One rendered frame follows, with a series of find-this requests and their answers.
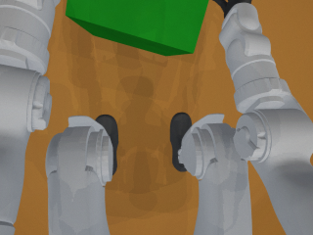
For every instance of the right robot upper arm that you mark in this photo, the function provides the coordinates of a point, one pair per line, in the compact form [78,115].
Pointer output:
[279,145]

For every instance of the left robot forearm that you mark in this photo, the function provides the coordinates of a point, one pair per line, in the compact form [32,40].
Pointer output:
[25,29]

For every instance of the left robot shin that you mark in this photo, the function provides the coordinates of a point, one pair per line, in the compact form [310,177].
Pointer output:
[51,159]

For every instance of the right robot forearm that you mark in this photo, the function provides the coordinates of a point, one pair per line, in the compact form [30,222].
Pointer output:
[252,68]

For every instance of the robot left thigh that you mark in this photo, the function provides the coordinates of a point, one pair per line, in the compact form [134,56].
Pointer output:
[76,190]

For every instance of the right robot hand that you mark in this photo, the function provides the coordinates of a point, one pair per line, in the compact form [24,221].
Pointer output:
[227,6]

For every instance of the left robot upper arm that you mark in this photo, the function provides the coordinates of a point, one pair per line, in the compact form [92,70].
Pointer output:
[25,106]

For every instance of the carton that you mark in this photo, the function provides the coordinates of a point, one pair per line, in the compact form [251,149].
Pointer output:
[164,27]

